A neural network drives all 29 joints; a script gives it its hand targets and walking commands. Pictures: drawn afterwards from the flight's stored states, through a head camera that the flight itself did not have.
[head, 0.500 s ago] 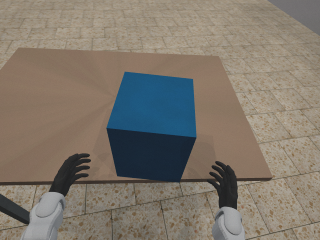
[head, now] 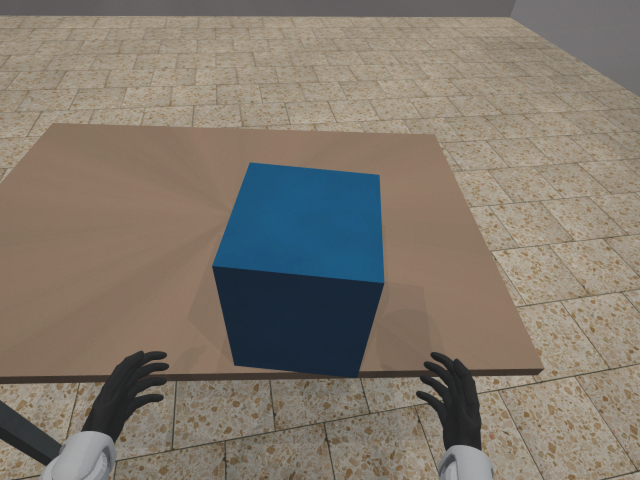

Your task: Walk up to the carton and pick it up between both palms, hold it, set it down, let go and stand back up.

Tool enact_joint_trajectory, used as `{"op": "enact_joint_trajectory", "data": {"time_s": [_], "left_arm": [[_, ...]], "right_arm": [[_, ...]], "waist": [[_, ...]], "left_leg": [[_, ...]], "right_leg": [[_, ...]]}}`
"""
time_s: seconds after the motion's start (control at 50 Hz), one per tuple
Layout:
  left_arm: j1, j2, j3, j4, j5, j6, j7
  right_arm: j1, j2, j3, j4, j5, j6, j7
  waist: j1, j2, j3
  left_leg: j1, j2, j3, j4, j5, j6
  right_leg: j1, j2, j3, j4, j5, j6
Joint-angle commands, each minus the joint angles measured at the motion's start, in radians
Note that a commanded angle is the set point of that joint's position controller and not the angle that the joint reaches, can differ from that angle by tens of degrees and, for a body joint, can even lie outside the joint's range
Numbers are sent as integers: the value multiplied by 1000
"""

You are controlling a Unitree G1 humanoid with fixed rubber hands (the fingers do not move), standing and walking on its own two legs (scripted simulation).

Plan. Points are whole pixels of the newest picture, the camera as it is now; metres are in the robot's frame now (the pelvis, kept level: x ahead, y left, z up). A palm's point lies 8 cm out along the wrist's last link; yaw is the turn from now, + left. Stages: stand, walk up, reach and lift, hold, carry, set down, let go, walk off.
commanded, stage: set down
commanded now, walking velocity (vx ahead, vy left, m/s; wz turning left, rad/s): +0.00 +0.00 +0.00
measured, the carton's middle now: (304, 273) +0.42 -0.01 +0.00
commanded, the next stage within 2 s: let go in 1.10 s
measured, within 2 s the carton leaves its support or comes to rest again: neither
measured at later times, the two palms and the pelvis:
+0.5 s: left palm (125, 422) +0.22 +0.23 -0.03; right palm (461, 426) +0.18 -0.19 -0.02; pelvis +0.02 -0.01 +0.00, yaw +0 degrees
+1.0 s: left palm (130, 441) +0.21 +0.22 -0.05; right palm (468, 440) +0.17 -0.20 -0.05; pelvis +0.02 -0.01 +0.01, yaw +0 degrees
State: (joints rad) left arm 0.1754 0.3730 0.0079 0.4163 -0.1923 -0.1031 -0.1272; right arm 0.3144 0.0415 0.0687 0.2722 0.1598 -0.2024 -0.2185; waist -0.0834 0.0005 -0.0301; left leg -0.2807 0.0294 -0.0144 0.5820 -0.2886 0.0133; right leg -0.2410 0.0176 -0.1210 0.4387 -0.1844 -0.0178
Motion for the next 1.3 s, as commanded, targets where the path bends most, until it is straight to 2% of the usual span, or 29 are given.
{"op": "enact_joint_trajectory", "data": {"time_s": [0.0,0.04,0.2,0.22,0.26,0.28,0.32,0.34,0.42,0.48,0.5,0.58,0.6,0.62,0.64,0.74,0.8,0.82,0.86,0.94,0.96,1.08,1.12,1.18,1.2,1.22,1.24,1.26,1.28], "left_arm": [[-120,182,28,-256,-68,-43,2],[-82,159,51,-210,-13,-17,13],[-105,125,39,-155,-9,27,14],[-101,115,57,-157,28,36,23],[-102,145,64,-174,21,29,15],[-97,147,73,-208,10,25,21],[-44,121,77,-196,20,33,20],[-57,100,78,-133,70,54,21],[43,84,99,-181,98,57,21],[23,111,108,-204,68,47,11],[45,76,94,-138,104,50,17],[34,78,96,-216,72,33,32],[30,54,79,-170,94,46,42],[40,102,83,-194,80,40,40],[46,62,82,-92,101,59,28],[2,92,78,-128,96,74,33],[4,59,64,-174,112,90,61],[12,31,50,-71,154,117,72],[15,73,63,-125,108,102,61],[11,6,44,-98,159,146,90],[13,61,44,-124,118,125,78],[32,8,56,-14,170,164,100],[25,56,62,-107,141,136,84],[56,7,70,-90,185,157,104],[54,-14,56,-25,183,177,105],[3,52,87,-146,143,154,98],[-8,3,57,-47,160,174,112],[-19,57,64,-171,133,151,114],[8,10,68,-38,181,177,120]], "right_arm": [[-129,-123,-14,-269,-37,-25,11],[-117,-128,-25,-164,-48,0,30],[-154,-133,-41,-152,-82,43,49],[-141,-133,-35,-123,-91,34,61],[-113,-135,-32,-167,-106,29,51],[-127,-113,-15,-166,-81,33,59],[-80,-135,-19,-158,-94,21,58],[-71,-154,-25,-38,-110,37,64],[-31,-167,-20,-62,-78,-1,74],[-40,-161,12,-94,-96,-12,70],[-39,-191,-27,-3,-93,-7,83],[-47,-193,-33,-71,-103,-45,88],[-90,-201,-46,19,-105,-38,106],[-42,-182,-32,-59,-105,-49,95],[-34,-202,-35,41,-116,-29,97],[-72,-191,-55,2,-121,-27,102],[-94,-222,-80,65,-123,-27,126],[-121,-246,-114,160,-144,-6,139],[-84,-208,-75,53,-126,-26,125],[-144,-279,-136,174,-140,-2,158],[-118,-227,-96,52,-110,-9,139],[-150,-310,-137,228,-148,4,178],[-113,-257,-100,109,-133,-4,160],[-129,-300,-115,208,-148,-10,186],[-151,-310,-116,249,-151,-5,198],[-139,-273,-126,112,-152,-17,177],[-176,-295,-136,222,-146,-1,192],[-173,-274,-135,126,-143,-11,185],[-168,-299,-122,242,-159,7,205]], "waist": [[129,128,33],[146,181,57],[118,140,69],[147,144,79],[124,102,64],[155,153,44],[137,95,64],[126,143,98],[152,169,58],[155,85,31],[147,163,74],[154,137,-12],[151,193,22],[151,92,1],[132,114,100],[134,101,44],[149,126,13],[137,183,82],[137,100,36],[123,176,54],[139,103,32],[121,129,63],[131,56,9],[145,159,31],[137,132,66],[121,82,-7],[122,123,59],[121,93,-27],[124,120,58]], "left_leg": [[-37,25,20,-229,-6,-27],[-11,28,8,-244,2,-35],[-40,12,25,-267,-19,-19],[-19,4,35,-267,27,-25],[-16,-6,38,-242,31,-18],[-7,-9,40,-247,56,-28],[34,-22,49,-240,112,-31],[54,-15,33,-244,114,-44],[111,-12,44,-226,289,-59],[107,-23,49,-201,310,-50],[119,-19,43,-226,311,-61],[114,-15,49,-215,355,-58],[98,-1,30,-212,318,-73],[105,-16,47,-203,324,-53],[114,-32,48,-219,316,-55],[94,-29,70,-223,241,-40],[92,-8,63,-235,252,-65],[82,-5,37,-242,234,-71],[115,-17,57,-214,293,-52],[123,8,41,-243,291,-76],[97,-15,62,-217,266,-55],[145,-15,56,-230,290,-64],[117,-33,74,-213,311,-48],[136,-23,64,-226,382,-75],[140,-23,64,-224,328,-70],[140,-31,78,-215,325,-54],[118,-14,56,-237,278,-57],[124,-18,78,-219,300,-55],[136,-35,71,-230,294,-59]], "right_leg": [[258,-35,136,-35,-32,-16],[245,-19,116,-42,-44,-22],[272,-36,121,-46,-74,-14],[273,-37,124,-58,-35,-14],[276,-43,128,-65,-28,-1],[258,-47,123,-59,-27,-10],[243,-36,122,-79,29,-1],[236,-44,123,-88,11,-2],[261,-28,104,-84,153,-1],[253,-24,117,-85,183,4],[238,-21,96,-83,188,7],[268,-15,91,-70,208,0],[239,-6,84,-58,139,-11],[294,-18,91,-70,199,7],[244,-32,106,-93,212,13],[241,-32,114,-93,135,11],[264,-9,107,-90,109,1],[226,-3,94,-86,76,-15],[256,-17,111,-89,161,0],[210,14,80,-84,86,-23],[256,-2,105,-99,106,-11],[166,-2,86,-91,129,-11],[234,-19,113,-92,196,14],[218,8,93,-78,197,-8],[178,13,92,-92,143,-13],[222,-4,98,-87,184,10],[161,2,84,-86,118,-8],[209,7,93,-76,145,0],[155,0,93,-89,136,-12]]}}
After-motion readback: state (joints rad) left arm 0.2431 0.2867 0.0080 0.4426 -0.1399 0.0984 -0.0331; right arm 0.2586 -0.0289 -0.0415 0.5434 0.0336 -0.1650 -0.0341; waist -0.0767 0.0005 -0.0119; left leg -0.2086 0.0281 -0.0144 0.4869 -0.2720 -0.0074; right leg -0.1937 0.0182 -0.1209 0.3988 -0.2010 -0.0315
